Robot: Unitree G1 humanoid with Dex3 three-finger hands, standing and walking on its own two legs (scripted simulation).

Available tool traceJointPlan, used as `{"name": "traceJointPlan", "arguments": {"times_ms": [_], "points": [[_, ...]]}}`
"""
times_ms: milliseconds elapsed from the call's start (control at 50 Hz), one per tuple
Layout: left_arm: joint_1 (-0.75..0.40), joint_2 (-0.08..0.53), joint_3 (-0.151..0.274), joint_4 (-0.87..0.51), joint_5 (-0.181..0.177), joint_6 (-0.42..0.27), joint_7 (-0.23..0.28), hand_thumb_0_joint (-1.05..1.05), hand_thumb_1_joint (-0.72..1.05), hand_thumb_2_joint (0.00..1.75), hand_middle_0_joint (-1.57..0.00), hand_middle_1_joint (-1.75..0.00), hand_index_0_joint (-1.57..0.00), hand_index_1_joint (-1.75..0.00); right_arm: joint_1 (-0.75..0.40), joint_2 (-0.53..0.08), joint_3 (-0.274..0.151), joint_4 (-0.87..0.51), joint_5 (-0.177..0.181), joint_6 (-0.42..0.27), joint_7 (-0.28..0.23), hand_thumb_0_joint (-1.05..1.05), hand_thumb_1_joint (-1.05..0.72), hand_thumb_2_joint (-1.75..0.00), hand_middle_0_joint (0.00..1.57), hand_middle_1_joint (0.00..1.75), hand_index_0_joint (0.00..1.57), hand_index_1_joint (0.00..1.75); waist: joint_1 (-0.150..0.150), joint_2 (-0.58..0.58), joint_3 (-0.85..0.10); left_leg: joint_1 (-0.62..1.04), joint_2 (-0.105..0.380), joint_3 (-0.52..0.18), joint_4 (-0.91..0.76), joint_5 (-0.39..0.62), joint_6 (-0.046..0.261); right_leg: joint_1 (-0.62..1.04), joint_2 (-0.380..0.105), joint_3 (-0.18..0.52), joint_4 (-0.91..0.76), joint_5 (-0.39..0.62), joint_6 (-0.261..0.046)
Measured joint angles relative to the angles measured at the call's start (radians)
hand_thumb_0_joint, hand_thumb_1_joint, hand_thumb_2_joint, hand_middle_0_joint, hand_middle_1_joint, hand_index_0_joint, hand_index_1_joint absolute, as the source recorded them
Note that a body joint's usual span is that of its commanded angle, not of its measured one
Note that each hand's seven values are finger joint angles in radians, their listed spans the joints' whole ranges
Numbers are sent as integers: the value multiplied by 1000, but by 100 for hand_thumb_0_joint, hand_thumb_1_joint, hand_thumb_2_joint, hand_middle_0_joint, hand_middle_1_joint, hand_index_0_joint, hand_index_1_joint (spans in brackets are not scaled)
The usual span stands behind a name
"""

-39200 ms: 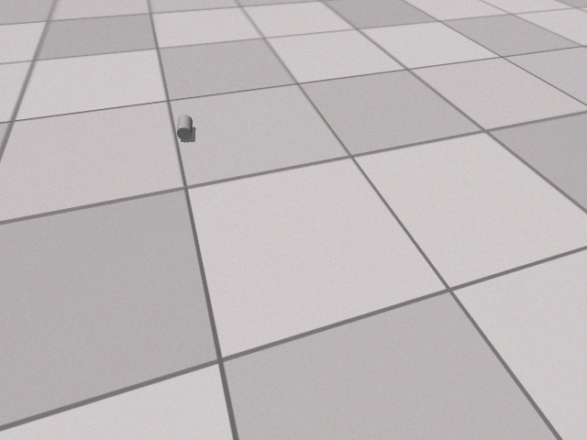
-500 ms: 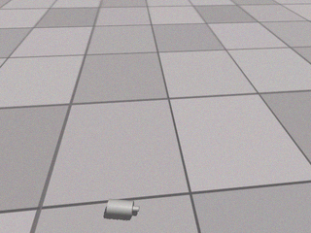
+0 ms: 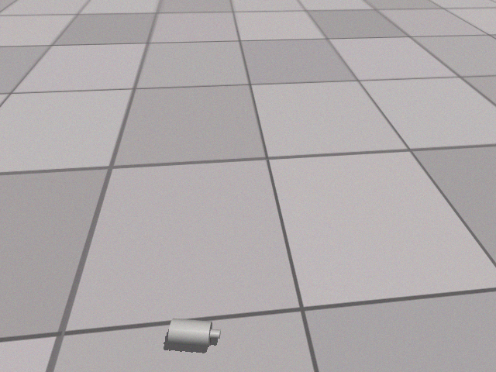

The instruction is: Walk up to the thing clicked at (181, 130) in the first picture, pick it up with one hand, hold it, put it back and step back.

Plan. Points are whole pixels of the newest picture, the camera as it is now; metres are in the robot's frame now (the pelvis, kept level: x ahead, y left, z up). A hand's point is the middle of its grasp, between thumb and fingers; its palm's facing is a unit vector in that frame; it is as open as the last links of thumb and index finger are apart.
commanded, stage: stand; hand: left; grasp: from above
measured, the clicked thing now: (195, 332) +0.46 +0.19 -0.74
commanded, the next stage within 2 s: step back in 0.10 s
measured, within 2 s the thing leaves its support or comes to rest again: neither
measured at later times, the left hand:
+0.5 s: hand out of the picture +0.08 +0.32 -0.18, palm faces -0.06 -0.93 -0.37, open 7.4 cm
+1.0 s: hand out of the picture -0.06 +0.28 -0.16, palm faces -0.13 -0.91 -0.40, open 7.4 cm
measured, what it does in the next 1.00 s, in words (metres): walks backwards: left foot, then right foot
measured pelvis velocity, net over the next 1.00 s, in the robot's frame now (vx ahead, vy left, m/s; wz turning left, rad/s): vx -0.18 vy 0.02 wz -0.13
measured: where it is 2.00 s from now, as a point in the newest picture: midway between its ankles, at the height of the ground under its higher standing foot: outside the picture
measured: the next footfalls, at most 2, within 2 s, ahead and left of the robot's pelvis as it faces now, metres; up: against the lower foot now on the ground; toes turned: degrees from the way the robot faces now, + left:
left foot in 0.42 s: -0.02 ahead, +0.15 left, +0.00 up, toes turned -3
right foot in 0.90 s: -0.15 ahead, -0.09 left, +0.00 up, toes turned -4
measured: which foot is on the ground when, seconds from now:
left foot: down 0.00-0.24, up 0.26-0.40, down 0.42-0.92, up 0.94-1.00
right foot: down 0.00-0.44, up 0.46-0.88, down 0.90-1.00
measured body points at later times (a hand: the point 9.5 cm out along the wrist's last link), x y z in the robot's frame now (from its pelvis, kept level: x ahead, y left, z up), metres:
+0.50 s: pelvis -0.07 +0.05 -0.02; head +0.00 +0.08 +0.42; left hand +0.08 +0.36 -0.16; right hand +0.00 -0.28 -0.13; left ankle -0.06 +0.16 -0.75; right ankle -0.04 -0.10 -0.72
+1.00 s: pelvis -0.18 +0.02 -0.03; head -0.13 +0.00 +0.42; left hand -0.06 +0.32 -0.14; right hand -0.11 -0.31 -0.15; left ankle -0.12 +0.16 -0.70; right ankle -0.19 -0.09 -0.75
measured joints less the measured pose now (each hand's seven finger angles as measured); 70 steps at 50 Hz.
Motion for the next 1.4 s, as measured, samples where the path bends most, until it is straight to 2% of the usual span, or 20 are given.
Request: {"name": "traceJointPlan", "arguments": {"times_ms": [120, 240, 340, 380, 420, 440, 520, 580, 640, 760, 840, 880, 920, 980, 1060, 1200, 1260, 1300, 1340, 1400], "points": [[7, 2, 1, -9, -4, 1, -2, 0, 91, 90, -21, -30, -20, -30, -2, -3, -1, -4, 2, 5, 5, 1, -90, -90, 20, 30, 20, 30, -1, 0, 1, -11, 2, 2, 12, -3, -1, -11, 2, 2, 10, -1, -1], [-10, 32, 28, -100, -13, 16, 4, 0, 90, 90, -21, -30, -20, -30, -47, -29, -26, -74, 15, 36, 12, 1, -90, -90, 20, 30, 20, 30, -9, 6, 71, -151, 12, -1, 212, -53, 1, -110, 13, 1, 123, -26, -12], [-23, 62, 38, -176, 7, 31, 14, 0, 90, 90, -21, -30, -21, -30, -40, -50, -47, -135, 14, 61, 19, 1, -90, -90, 20, 30, 20, 30, 0, -37, 108, -267, -35, -25, 540, -291, 10, -186, -26, 33, 211, -41, -1], [-30, 75, 37, -199, 15, 38, 17, 0, 90, 90, -21, -30, -20, -30, -19, -55, -53, -156, 14, 57, 22, 1, -90, -90, 20, 30, 20, 30, -5, -55, 109, -248, -24, -19, 505, -272, 10, -218, -44, 41, 248, -50, 15], [-36, 81, 34, -226, 12, 50, 14, 0, 90, 90, -21, -30, -20, -30, 5, -67, -60, -169, 3, 47, 21, 1, -90, -90, 20, 30, 20, 30, -16, -53, 106, -190, 2, -16, 340, -129, 5, -257, -52, 40, 308, -73, 36], [-44, 85, 34, -239, 7, 57, 11, 0, 90, 90, -21, -30, -20, -30, 13, -69, -67, -170, -8, 43, 18, 1, -90, -90, 20, 30, 20, 30, -19, -59, 112, -176, -2, -13, 311, -151, 0, -283, -58, 50, 354, -88, 32], [-64, 95, 41, -258, 4, 78, 22, 0, 91, 90, -21, -30, -20, -30, 27, -34, -60, -178, -15, 40, 16, 1, -90, -90, 20, 30, 20, 30, -25, -78, 148, -186, -3, 0, 322, -143, 14, -374, 59, 191, 669, -366, 7], [-50, 92, 43, -270, -1, 80, 19, 0, 91, 90, -21, -30, -20, -30, 41, -15, -49, -193, -14, 41, 5, 1, -90, -90, 20, 30, 20, 30, -26, -75, 147, -186, 8, 12, 279, -104, 19, -417, 114, 212, 849, -341, 5], [-21, 83, 46, -286, 3, 79, 14, 0, 91, 90, -21, -30, -20, -30, 43, -9, -48, -219, -9, 38, -4, 1, -90, -90, 20, 30, 20, 30, -25, -62, 152, -194, 19, 26, 270, -85, 24, -407, 122, 208, 918, -332, 24], [21, 80, 62, -304, 7, 84, 3, 0, 91, 90, -21, -30, -20, -30, 29, -5, -43, -276, -7, 25, -8, 1, -90, -90, 21, 30, 20, 30, -20, -46, 164, -245, 46, 59, 304, -67, 21, -332, 81, 193, 794, -349, 46], [32, 80, 70, -310, 9, 76, -6, 0, 91, 90, -21, -30, -20, -30, 15, -22, -40, -300, -11, 31, -2, 1, -90, -90, 21, 30, 20, 30, -13, -32, 162, -298, 70, 75, 351, -60, 2, -266, 33, 146, 605, -323, 35], [42, 78, 73, -308, 12, 66, -12, 0, 91, 90, -21, -30, -20, -30, 10, -35, -40, -306, -8, 40, 2, 1, -90, -90, 21, 30, 20, 30, -8, -22, 150, -333, 83, 79, 390, -63, -13, -207, 14, 114, 448, -243, 20], [47, 54, 74, -296, 22, 57, -14, 0, 91, 90, -21, -30, -20, -30, -1, -59, -46, -297, 0, 51, 2, 1, -90, -90, 21, 30, 20, 30, -16, 32, 152, -363, 107, 37, 437, -81, -21, -186, 42, 80, 394, -204, 8], [76, 37, 61, -306, 25, 57, -22, 0, 91, 90, -21, -30, -20, -30, 3, -65, -56, -269, 10, 70, -8, 1, -90, -90, 20, 30, 20, 30, 0, 21, 130, -422, -3, -58, 668, -296, -24, -211, 21, 90, 405, -188, -7], [84, 17, 53, -322, 24, 63, -12, 1, 90, 90, -21, -30, -21, -30, 37, -83, -53, -261, 23, 58, -15, 1, -90, -90, 20, 30, 20, 30, 7, 15, 108, -426, -89, -104, 869, -303, -32, -223, -3, 91, 339, -123, -8], [42, 25, 48, -398, 21, 50, 5, 0, 90, 90, -21, -30, -21, -30, 77, -85, -44, -251, 13, 57, -17, 1, -90, -90, 20, 30, 20, 30, 8, 1, 122, -266, -44, -55, 615, -344, -40, -285, -17, 40, 333, -65, -7], [25, 41, 42, -412, 13, 59, 2, 0, 90, 90, -21, -30, -21, -30, 76, -76, -47, -255, 5, 45, -7, 1, -90, -90, 20, 30, 20, 30, -2, -16, 132, -177, -15, -16, 376, -220, -17, -328, -29, 18, 379, -61, 5], [11, 56, 44, -400, 8, 71, 0, 0, 90, 90, -21, -30, -21, -30, 64, -52, -50, -254, -7, 41, 0, 1, -90, -90, 20, 30, 20, 30, 5, -61, 151, -174, -38, 8, 355, -176, 6, -352, -41, 51, 422, -101, 8], [13, 55, 48, -375, 11, 83, 4, 0, 90, 90, -21, -30, -20, -30, 63, -43, -44, -263, -15, 38, 12, 1, -90, -90, 20, 30, 20, 30, -8, -51, 143, -194, -19, -4, 366, -165, 17, -391, 25, 107, 572, -281, 5], [28, 65, 57, -354, 2, 88, 7, 0, 90, 90, -21, -30, -20, -30, 60, -24, -35, -267, -17, 35, 8, 1, -90, -90, 20, 30, 20, 30, -10, -52, 125, -201, 9, -10, 322, -117, 13, -430, 106, 175, 819, -335, -1]]}}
